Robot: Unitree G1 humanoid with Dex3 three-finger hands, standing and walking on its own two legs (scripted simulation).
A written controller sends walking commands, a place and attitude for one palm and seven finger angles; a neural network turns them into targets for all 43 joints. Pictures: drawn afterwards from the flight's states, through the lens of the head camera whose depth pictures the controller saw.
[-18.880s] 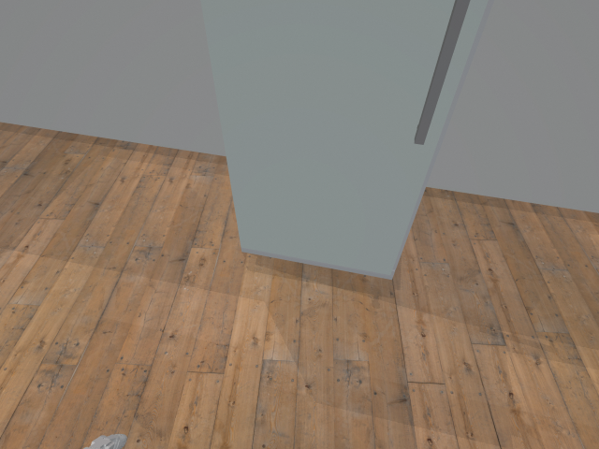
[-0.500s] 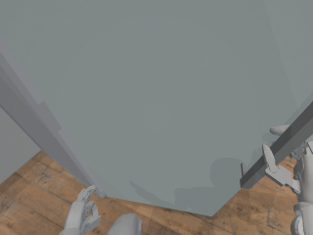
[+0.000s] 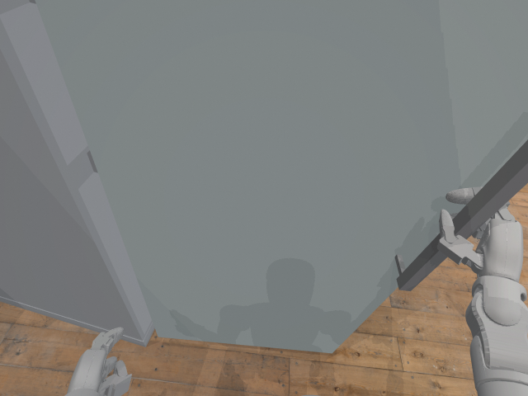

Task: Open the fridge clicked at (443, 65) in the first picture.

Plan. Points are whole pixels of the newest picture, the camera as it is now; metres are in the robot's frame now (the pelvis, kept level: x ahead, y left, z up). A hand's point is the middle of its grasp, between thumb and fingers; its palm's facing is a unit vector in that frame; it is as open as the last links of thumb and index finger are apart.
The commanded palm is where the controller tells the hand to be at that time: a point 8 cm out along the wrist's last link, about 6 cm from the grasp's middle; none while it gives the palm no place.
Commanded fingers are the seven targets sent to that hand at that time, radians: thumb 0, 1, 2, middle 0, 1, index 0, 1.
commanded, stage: stop walking and hold the door back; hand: right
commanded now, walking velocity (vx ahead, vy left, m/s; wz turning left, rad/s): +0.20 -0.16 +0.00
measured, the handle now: (467, 202) +0.36 -0.26 +0.17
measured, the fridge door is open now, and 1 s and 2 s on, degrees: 79 72 73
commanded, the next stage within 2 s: loosen the grip on the handle in 1.84 s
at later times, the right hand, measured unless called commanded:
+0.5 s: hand (438, 203) +0.38 -0.24 +0.13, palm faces +0.22 +0.95 -0.21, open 5.6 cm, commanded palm +0.33 -0.30 +0.12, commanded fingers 0.00 -0.90 -0.90 0.45 1.40 0.45 1.40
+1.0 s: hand (439, 205) +0.38 -0.25 +0.13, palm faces +0.18 +0.96 -0.21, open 5.8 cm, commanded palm +0.33 -0.31 +0.12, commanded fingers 0.00 -0.90 -0.90 0.45 1.40 0.45 1.40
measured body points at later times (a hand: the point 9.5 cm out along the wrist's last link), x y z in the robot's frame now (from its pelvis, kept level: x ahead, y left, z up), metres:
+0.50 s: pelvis -0.08 -0.03 +0.00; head -0.05 -0.04 +0.44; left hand -0.07 +0.23 -0.12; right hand +0.36 -0.29 +0.15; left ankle -0.06 +0.08 -0.68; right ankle -0.09 -0.14 -0.75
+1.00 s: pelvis -0.05 -0.05 -0.02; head -0.02 -0.07 +0.43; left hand +0.06 +0.25 -0.09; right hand +0.36 -0.30 +0.14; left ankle -0.06 +0.10 -0.74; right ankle +0.00 -0.14 -0.75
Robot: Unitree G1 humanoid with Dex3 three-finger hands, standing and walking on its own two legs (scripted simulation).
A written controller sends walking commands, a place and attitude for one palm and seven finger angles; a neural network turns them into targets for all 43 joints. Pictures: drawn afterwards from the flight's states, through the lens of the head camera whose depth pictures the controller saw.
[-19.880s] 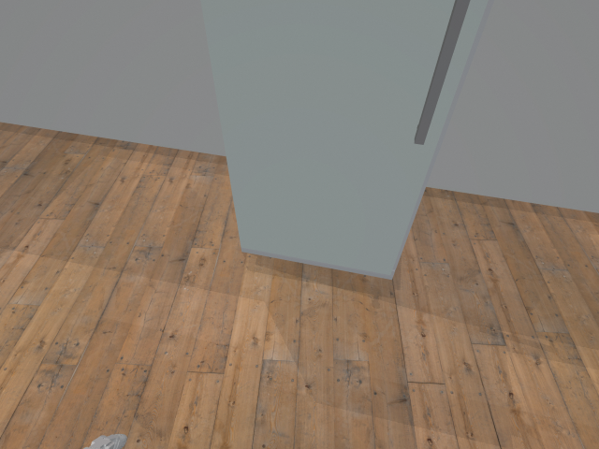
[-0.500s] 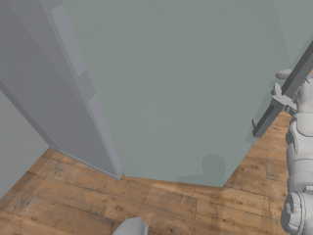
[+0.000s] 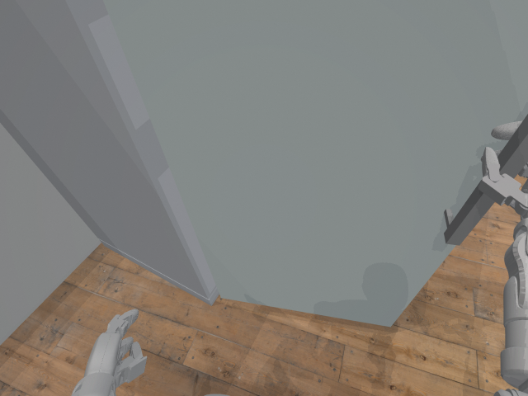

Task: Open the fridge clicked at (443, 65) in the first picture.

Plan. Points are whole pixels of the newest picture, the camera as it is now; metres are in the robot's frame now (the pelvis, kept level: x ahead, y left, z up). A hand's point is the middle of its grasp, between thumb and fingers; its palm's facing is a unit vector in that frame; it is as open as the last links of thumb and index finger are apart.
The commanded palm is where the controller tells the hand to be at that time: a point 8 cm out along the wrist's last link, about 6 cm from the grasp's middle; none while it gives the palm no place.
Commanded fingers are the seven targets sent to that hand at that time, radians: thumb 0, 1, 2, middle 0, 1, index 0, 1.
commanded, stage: stop walking and hold the door back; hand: right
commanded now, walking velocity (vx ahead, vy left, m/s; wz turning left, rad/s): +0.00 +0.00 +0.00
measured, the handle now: (514, 136) +0.43 -0.28 +0.19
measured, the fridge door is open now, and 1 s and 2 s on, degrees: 72 73 71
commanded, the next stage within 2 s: loosen the grip on the handle in 0.84 s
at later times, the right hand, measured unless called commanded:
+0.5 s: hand (492, 191) +0.37 -0.25 +0.15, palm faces +0.33 +0.91 -0.24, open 5.6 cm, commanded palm +0.32 -0.31 +0.14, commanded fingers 0.00 -0.90 -0.90 0.45 1.40 0.45 1.40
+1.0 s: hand (493, 180) +0.39 -0.26 +0.15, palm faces +0.29 +0.92 -0.25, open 5.7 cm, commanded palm +0.34 -0.30 +0.16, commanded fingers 0.00 -0.42 -0.67 0.45 1.40 0.45 1.40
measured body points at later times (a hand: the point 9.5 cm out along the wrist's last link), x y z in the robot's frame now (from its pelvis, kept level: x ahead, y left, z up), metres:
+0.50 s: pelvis -0.03 +0.01 +0.01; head -0.02 +0.00 +0.46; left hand +0.06 +0.27 -0.10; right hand +0.35 -0.30 +0.16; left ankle -0.03 +0.13 -0.73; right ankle +0.04 -0.10 -0.73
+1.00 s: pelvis -0.04 +0.01 +0.01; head -0.02 +0.00 +0.45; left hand +0.04 +0.27 -0.10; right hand +0.37 -0.30 +0.17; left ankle -0.03 +0.13 -0.73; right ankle +0.04 -0.10 -0.73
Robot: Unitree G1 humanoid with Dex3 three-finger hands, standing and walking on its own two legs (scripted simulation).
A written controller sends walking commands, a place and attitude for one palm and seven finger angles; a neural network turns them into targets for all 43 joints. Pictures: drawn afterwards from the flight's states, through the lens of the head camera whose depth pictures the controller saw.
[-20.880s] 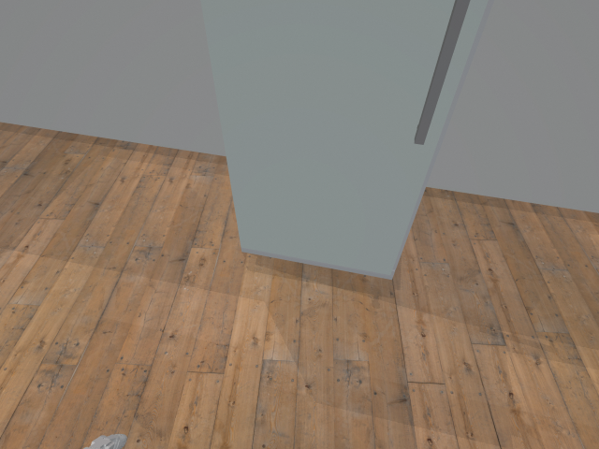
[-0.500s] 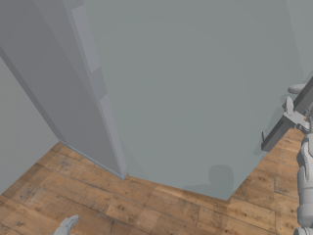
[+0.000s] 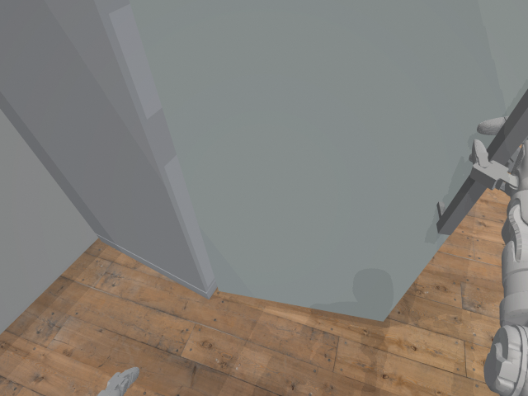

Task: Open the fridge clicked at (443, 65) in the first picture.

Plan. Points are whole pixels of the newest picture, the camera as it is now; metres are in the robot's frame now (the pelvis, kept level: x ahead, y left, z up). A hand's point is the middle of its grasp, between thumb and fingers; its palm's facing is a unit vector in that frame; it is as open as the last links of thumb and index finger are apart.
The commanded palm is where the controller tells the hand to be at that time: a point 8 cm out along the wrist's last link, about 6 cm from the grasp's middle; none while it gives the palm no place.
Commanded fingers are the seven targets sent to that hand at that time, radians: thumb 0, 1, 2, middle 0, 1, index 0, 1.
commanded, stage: loosen the grip on the handle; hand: right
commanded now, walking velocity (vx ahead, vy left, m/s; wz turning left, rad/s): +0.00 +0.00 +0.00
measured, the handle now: (502, 131) +0.46 -0.29 +0.18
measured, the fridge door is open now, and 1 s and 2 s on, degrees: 73 71 71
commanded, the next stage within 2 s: slip the hand off the handle in 0.52 s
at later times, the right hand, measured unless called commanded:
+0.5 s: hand (489, 168) +0.44 -0.30 +0.13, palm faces +0.36 +0.90 -0.23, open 13.9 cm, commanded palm +0.40 -0.33 +0.15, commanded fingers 0.00 0.55 -0.20 0.25 1.15 0.25 1.15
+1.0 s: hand out of the picture +0.42 -0.35 +0.13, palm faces +0.38 +0.90 -0.22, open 14.6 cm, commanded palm +0.39 -0.39 +0.15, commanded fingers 0.00 0.55 -0.20 0.25 1.15 0.25 1.15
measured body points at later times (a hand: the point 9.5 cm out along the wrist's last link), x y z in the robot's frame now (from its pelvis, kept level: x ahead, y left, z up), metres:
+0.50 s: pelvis +0.05 +0.00 -0.01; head +0.09 +0.00 +0.44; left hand +0.16 +0.28 -0.11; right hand +0.42 -0.34 +0.14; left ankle +0.02 +0.11 -0.73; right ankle +0.08 -0.11 -0.73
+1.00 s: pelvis +0.05 +0.00 -0.01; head +0.09 -0.01 +0.44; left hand +0.17 +0.27 -0.11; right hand +0.39 -0.40 +0.14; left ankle +0.02 +0.11 -0.73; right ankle +0.08 -0.11 -0.73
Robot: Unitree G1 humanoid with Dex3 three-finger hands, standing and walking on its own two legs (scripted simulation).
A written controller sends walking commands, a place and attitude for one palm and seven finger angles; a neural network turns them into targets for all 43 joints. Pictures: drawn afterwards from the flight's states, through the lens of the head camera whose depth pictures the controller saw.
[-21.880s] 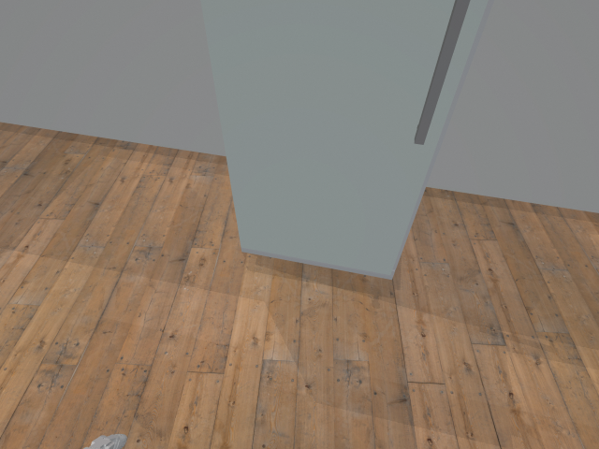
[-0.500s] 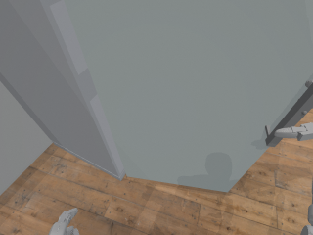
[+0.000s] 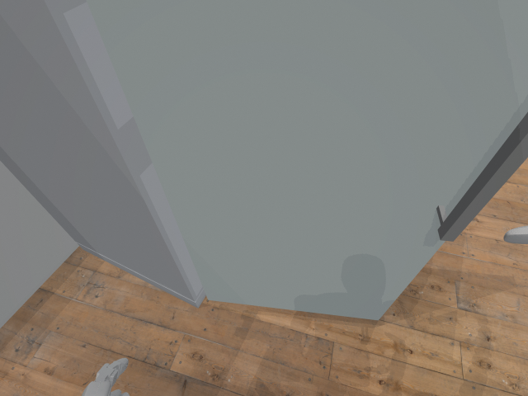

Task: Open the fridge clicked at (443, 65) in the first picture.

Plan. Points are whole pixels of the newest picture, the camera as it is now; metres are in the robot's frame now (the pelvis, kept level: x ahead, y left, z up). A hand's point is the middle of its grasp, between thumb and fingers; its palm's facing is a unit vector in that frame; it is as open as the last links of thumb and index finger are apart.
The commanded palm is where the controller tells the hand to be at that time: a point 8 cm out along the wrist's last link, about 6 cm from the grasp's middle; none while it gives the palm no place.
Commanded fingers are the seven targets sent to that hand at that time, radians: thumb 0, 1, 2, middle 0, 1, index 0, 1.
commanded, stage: slip the hand off the handle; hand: right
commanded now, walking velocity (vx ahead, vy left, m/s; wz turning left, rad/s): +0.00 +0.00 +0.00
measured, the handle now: (512, 134) +0.43 -0.30 +0.19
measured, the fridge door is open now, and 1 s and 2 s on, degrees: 71 71 71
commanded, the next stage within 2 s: draw the hand back to the body in 0.90 s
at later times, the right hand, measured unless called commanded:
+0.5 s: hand out of the picture +0.34 -0.37 +0.13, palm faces +0.35 +0.91 -0.22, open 14.7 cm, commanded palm +0.29 -0.40 +0.16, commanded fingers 0.00 0.55 -0.20 0.25 1.15 0.25 1.15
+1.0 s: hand out of the picture +0.24 -0.34 +0.14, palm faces +0.41 +0.88 -0.23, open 14.7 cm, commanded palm +0.21 -0.38 +0.16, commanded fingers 0.00 0.55 -0.20 0.25 1.15 0.25 1.15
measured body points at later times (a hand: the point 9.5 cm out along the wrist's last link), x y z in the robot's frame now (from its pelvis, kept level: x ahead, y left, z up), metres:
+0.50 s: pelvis -0.01 -0.02 +0.00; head +0.02 -0.03 +0.45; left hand +0.08 +0.25 -0.10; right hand +0.32 -0.41 +0.14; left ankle -0.04 +0.11 -0.72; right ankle +0.03 -0.11 -0.72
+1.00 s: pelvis -0.01 +0.00 +0.00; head -0.01 -0.01 +0.45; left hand +0.19 +0.21 -0.07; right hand +0.21 -0.39 +0.16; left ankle -0.04 +0.11 -0.72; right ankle +0.03 -0.11 -0.72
